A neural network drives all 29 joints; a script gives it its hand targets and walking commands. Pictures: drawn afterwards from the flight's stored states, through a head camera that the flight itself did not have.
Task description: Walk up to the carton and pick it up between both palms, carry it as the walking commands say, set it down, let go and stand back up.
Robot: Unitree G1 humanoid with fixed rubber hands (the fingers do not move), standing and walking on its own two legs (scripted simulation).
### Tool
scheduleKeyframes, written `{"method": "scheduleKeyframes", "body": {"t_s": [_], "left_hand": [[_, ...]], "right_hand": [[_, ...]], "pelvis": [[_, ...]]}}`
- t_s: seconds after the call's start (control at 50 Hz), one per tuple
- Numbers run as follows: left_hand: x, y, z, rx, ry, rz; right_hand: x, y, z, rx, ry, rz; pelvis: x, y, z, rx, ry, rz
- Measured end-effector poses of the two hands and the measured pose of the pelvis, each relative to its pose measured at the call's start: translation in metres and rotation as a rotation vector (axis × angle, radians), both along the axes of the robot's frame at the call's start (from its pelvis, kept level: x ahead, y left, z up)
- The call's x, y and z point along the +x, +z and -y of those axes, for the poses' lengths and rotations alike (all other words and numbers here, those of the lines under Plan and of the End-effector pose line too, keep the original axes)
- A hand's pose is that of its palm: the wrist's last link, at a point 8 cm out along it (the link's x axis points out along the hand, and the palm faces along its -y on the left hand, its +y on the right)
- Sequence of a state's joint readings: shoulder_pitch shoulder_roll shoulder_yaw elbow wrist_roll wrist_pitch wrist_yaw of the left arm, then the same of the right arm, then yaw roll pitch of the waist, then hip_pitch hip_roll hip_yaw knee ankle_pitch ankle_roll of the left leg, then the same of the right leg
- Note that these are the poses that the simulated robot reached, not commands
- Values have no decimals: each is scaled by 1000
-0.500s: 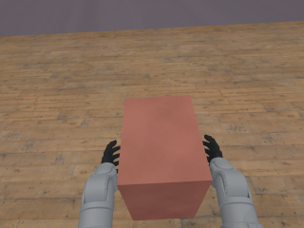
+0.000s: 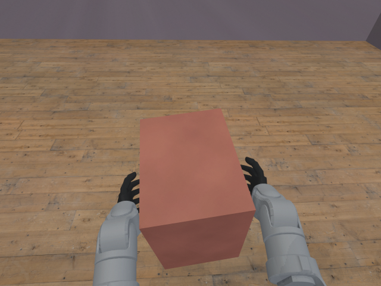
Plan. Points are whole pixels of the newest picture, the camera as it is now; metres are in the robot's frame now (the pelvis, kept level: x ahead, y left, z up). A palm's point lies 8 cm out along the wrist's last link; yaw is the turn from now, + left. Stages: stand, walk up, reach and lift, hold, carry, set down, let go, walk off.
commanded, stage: hold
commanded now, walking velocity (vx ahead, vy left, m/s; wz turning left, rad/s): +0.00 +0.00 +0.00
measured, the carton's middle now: (191, 191) +0.36 +0.01 -0.01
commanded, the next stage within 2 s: set down in 0.38 s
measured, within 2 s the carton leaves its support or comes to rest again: neither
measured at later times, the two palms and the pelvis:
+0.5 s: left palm (134, 205) +0.30 +0.14 +0.03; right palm (264, 195) +0.31 -0.14 +0.04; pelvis +0.00 +0.00 +0.00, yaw +0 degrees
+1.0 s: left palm (141, 208) +0.33 +0.13 -0.03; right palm (258, 201) +0.33 -0.15 -0.02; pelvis +0.02 -0.01 +0.00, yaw -1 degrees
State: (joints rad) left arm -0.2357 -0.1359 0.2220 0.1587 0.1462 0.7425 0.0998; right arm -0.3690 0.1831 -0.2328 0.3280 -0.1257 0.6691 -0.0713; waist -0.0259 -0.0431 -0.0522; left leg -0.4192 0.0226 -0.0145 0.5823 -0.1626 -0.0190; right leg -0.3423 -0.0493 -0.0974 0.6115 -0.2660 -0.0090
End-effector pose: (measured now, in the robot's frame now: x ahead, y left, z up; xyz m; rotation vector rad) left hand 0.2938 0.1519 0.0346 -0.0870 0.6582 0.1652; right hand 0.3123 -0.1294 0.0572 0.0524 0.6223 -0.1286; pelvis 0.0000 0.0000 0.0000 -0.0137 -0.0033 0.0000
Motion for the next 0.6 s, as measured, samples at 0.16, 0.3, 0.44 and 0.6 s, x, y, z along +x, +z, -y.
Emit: {"method": "scheduleKeyframes", "body": {"t_s": [0.16,0.3,0.44,0.6], "left_hand": [[2,0,1,3,-10,-5],[6,2,4,9,-13,-6],[8,4,9,27,-31,-8],[3,-19,17,35,-73,-85]], "right_hand": [[-2,-3,1,8,-7,-5],[0,-4,5,14,-10,-5],[-2,-7,11,13,-10,-7],[-11,-28,20,-23,-1,-83]], "pelvis": [[1,0,-4,-1,-5,-2],[3,1,-2,-1,-6,-4],[4,1,1,-1,-8,-3],[4,1,5,0,-10,-1]]}}
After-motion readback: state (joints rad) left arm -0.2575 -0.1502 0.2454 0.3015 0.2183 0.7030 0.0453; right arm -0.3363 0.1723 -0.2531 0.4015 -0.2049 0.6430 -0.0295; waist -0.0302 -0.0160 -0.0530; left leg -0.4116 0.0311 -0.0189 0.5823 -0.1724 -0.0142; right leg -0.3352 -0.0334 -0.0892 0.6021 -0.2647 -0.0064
